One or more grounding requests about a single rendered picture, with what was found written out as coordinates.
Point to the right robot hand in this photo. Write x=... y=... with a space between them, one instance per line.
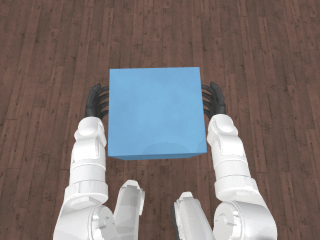
x=217 y=102

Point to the robot left upper arm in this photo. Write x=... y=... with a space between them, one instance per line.
x=95 y=222

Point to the left robot hand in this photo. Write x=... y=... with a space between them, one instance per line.
x=93 y=107

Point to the robot right upper arm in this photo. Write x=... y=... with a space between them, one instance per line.
x=237 y=220

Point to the left robot forearm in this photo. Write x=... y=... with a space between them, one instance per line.
x=87 y=183

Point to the robot right shin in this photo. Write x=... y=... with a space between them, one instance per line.
x=180 y=230

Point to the carton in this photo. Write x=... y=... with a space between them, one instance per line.
x=155 y=113

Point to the robot right foot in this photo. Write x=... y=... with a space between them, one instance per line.
x=175 y=223

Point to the right robot forearm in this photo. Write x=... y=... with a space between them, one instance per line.
x=233 y=179

